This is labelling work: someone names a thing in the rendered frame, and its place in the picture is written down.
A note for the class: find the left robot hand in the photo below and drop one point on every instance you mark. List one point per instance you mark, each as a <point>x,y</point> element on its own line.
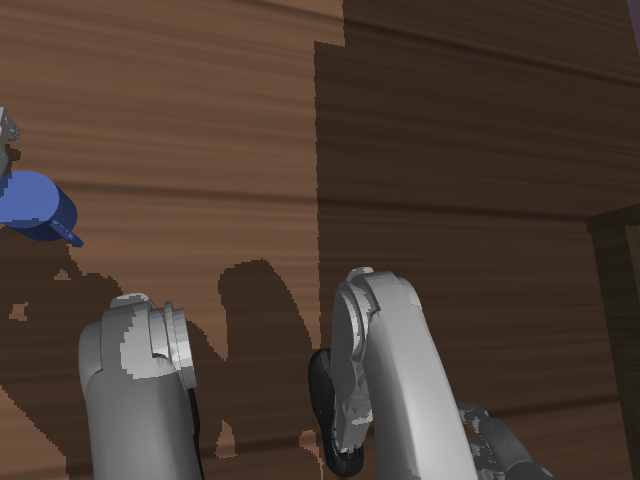
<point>8,132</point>

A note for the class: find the mug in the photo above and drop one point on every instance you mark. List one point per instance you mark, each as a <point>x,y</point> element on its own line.
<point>31,204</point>

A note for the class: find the left robot foot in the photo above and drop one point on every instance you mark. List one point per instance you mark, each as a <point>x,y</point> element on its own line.
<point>196,422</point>

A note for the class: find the bookshelf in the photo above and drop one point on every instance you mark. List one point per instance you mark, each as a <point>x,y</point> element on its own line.
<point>616,242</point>

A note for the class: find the right robot foot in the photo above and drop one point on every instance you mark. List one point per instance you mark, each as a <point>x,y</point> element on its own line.
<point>322,395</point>

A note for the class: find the right robot hand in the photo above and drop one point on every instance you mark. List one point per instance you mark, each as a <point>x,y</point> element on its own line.
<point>498,449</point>

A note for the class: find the right robot arm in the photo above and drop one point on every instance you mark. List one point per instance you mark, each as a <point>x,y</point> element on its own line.
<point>528,471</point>

